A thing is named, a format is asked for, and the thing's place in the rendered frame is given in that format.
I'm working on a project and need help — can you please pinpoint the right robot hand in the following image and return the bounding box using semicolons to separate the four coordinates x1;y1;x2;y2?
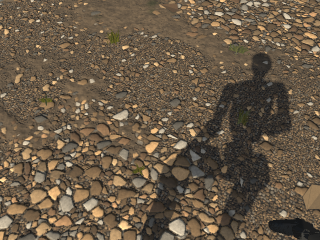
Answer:
268;217;320;240

